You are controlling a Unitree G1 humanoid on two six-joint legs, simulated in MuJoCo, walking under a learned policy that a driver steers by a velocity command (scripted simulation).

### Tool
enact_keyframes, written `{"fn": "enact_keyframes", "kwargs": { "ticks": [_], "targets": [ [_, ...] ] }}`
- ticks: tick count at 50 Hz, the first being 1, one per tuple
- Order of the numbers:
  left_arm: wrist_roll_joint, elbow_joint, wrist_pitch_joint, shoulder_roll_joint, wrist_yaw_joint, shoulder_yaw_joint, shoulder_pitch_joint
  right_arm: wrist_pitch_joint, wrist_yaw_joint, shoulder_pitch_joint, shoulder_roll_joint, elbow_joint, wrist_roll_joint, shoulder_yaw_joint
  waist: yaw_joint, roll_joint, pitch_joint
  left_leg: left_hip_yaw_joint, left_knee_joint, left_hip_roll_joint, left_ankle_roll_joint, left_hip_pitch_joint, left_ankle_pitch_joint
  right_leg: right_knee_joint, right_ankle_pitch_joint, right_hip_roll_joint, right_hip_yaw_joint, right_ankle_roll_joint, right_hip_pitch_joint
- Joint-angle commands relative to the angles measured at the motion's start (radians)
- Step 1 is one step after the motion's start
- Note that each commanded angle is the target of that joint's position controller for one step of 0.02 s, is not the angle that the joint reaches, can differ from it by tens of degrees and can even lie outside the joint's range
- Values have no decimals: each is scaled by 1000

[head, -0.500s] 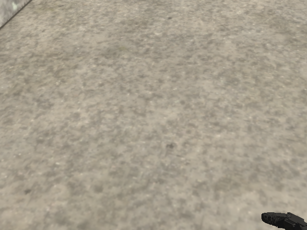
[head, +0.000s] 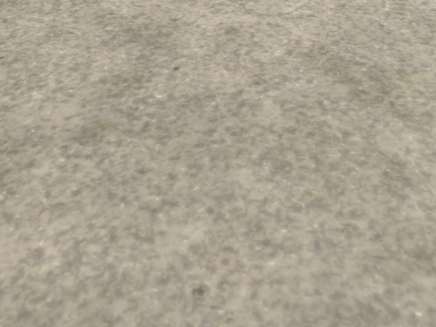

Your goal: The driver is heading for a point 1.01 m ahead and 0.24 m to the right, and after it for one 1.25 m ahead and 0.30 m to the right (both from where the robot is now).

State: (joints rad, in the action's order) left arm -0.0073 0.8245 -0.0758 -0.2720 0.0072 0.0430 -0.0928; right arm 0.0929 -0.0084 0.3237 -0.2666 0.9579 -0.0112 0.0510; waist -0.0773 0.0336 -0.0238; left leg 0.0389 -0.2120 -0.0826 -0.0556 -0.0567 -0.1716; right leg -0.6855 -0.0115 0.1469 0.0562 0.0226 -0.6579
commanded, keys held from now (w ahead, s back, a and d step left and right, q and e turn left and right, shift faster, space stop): w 0.80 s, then w+e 0.20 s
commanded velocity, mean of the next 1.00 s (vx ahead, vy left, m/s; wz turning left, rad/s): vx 0.50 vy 0.00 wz -0.04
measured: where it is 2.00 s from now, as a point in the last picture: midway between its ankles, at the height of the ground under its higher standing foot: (249, 182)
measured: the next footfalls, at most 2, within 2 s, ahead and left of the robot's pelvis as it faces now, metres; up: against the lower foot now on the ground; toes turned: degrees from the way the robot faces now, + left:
right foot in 0.14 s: +0.25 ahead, -0.16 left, +0.00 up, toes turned -2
left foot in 0.72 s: +0.57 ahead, +0.07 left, +0.00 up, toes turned +3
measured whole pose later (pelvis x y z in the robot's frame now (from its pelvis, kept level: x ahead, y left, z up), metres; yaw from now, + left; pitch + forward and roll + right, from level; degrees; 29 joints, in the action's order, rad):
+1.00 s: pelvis +0.55 -0.02 +0.00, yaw -3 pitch +0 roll +2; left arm -0.02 0.88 -0.06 -0.29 0.01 0.07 -0.19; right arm 0.10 -0.01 0.28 -0.25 0.97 0.02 0.05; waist -0.04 0.05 -0.02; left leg 0.12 -0.25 -0.06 -0.07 -0.09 -0.17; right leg -0.96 0.10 0.12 0.09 -0.02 -0.69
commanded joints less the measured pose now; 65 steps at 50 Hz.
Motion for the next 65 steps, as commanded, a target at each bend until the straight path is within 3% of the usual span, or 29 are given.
{"fn": "enact_keyframes", "kwargs": {
  "ticks": [1, 5, 6, 7, 8, 9, 10, 11, 12, 14, 19, 25, 30, 33, 35, 36, 37, 38, 39, 40, 41, 43, 47, 53, 58, 61, 63, 64, 65],
  "targets": [
    [-10, -75, -14, -52, -13, 3, 92, 4, 7, 10, -172, -34, -12, 34, -1, -78, -33, -133, 77, 274, -155, -80, 78, 99, -51, -40, -40, 2, 98],
    [-14, -96, -26, -95, -34, 14, 80, -20, 11, 15, -190, -22, -12, 40, 41, -106, -17, -167, -28, 336, -120, 31, 129, 178, 89, -65, -43, -53, 159],
    [-12, -75, -29, -116, -34, 27, 3, -26, 12, -5, -189, -25, -12, 39, 91, -106, 19, -145, -117, 315, -100, 27, 249, 206, 109, -90, -68, -73, 266],
    [-10, -27, -30, -167, -28, 53, -154, -30, 12, -1, -155, -29, -4, 26, 155, -76, 116, -94, -313, 254, -71, -19, 348, 212, 113, -97, -68, -106, 474],
    [1, 4, -26, -254, -19, 76, -336, -28, 12, 15, -92, -60, 23, 0, 205, 77, 282, -26, -659, 182, -29, -199, 118, 200, 89, 103, 160, -175, 755],
    [6, 28, -20, -309, -30, 87, -368, -4, 5, 119, -3, -67, 4, -23, 144, 345, 354, -41, -933, 15, 16, -574, -388, 356, 326, 254, 613, -315, 1011],
    [2, 8, -24, -197, -36, 57, -336, 13, 3, 62, -124, -53, -18, 2, 173, 185, 288, -154, -1052, 72, 2, -685, -395, 405, 443, 231, 626, -286, 965],
    [2, -10, -28, -155, -36, 43, -258, 23, -1, -21, -162, -75, -34, 13, 161, 120, 170, -143, -1057, 120, -18, -730, -295, 411, 388, 201, 480, -248, 852],
    [7, -24, -29, -138, -37, 36, -186, 23, 5, -54, -150, -76, -27, 12, 130, 46, 115, -119, -1019, 170, -13, -688, -201, 429, 266, 160, 372, -233, 735],
    [18, -28, -33, -101, -39, 26, -131, 8, 8, -64, -126, -76, -7, 17, 86, 52, 64, -117, -927, 220, 2, -600, -99, 482, 110, 102, 243, -222, 595],
    [9, 15, -39, -129, -27, 36, -192, -22, 11, -132, -85, -100, 6, 14, 78, 20, 21, -99, -755, 227, 46, -649, 39, 548, -95, 80, 115, -244, 574],
    [1, 63, -24, -137, -6, 35, -274, -10, -4, -322, -51, -155, 2, 1, 133, 25, -33, -52, -434, 187, 53, -619, 277, 582, -51, 38, 10, -209, 590],
    [-6, 113, 0, -146, 1, 42, -345, 5, -31, -442, -54, -206, -8, -6, 156, 24, -70, -46, -315, 161, 21, -650, 220, 525, -109, 99, 13, -209, 743],
    [-8, 115, 13, -165, 8, 50, -318, 13, -43, -397, -88, -204, -9, 6, 107, 50, -29, -22, -282, 125, -17, -540, 121, 433, -319, 119, 9, -187, 797],
    [-4, 107, 24, -160, 10, 47, -285, 12, -34, -175, -150, -136, -5, 43, -10, 55, 109, 28, -258, 65, -63, -215, 129, 183, -574, 59, -40, -150, 747],
    [8, 87, 24, -137, 11, 33, -286, 9, -23, 11, -208, -91, 6, 63, -75, -2, 244, -110, -306, 191, -119, 103, 155, -81, -375, 11, -68, -119, 545],
    [11, 79, 2, -12, -3, -3, -406, 0, -19, 113, -286, -66, 12, 84, -28, -240, 383, -582, -244, 439, -285, 481, -38, -477, 212, -177, -84, -41, 115],
    [-4, 90, -24, -62, -7, 6, -362, -2, -19, 100, -204, -67, 1, 56, -50, -231, 399, -762, -111, 464, -281, 479, -137, -610, 591, -191, 64, -56, -11],
    [-35, 57, -41, -134, -13, 28, -271, 0, -18, 12, -166, -78, -4, 43, -33, -193, 236, -618, -82, 434, -232, 342, -166, -650, 536, -131, 64, -73, -97],
    [-40, 42, -46, -138, -9, 28, -213, 2, -18, -74, -137, -98, -1, 34, 0, -122, 138, -490, -51, 397, -202, 179, -115, -605, 437, -72, 29, -79, -79],
    [-29, 42, -41, -129, -3, 34, -190, 5, -20, -132, -102, -105, 9, 25, 30, -83, 69, -392, -10, 365, -184, 38, -51, -543, 369, -37, 17, -74, -38],
    [-22, 61, -8, -87, 4, 37, -243, 17, -24, -173, -70, -99, 24, 17, 85, -129, 42, -268, 54, 317, -157, -108, 13, -475, 298, 5, 31, -68, 83],
    [-19, 35, 22, -67, 10, 40, -189, 31, -7, -129, -113, -59, 30, 30, 89, -100, -9, -122, 113, 311, -163, -144, 134, -364, 158, 5, 61, -39, 5],
    [-10, -25, 7, -33, -19, 27, -20, 24, 19, -84, -137, -41, 22, 29, 32, -73, -39, 49, 127, 286, -112, -65, 223, -39, -117, -32, -15, -39, 7],
    [-12, -111, 9, -27, -53, 17, 102, -17, 26, -1, -160, -9, 6, 39, -4, -60, -75, 90, 34, 361, -100, 165, 367, 67, 7, -53, -68, -73, -89],
    [-14, -135, 15, -69, -71, 36, 44, -42, 37, -38, -197, -30, 1, 52, 59, -112, -7, 135, -145, 372, -67, 210, 793, 71, 163, -127, -150, -123, 55],
    [-17, -83, 20, -155, -62, 87, -210, -57, 46, -68, -201, -49, -1, 51, 199, -101, 133, 174, -501, 319, -20, 101, 885, 145, 134, -206, -165, -186, 417],
    [-16, -56, 30, -252, -37, 120, -356, -45, 45, -47, -164, -76, 19, 36, 240, 45, 241, 182, -825, 265, 22, -162, 528, 161, 119, -43, 101, -256, 730],
    [-21, -86, 24, -307, -35, 122, -300, -6, 25, 15, -33, -123, 29, -4, 130, 251, 329, 52, -1179, 12, 82, -601, -360, 318, 252, 189, 705, -463, 1029]
  ]
}}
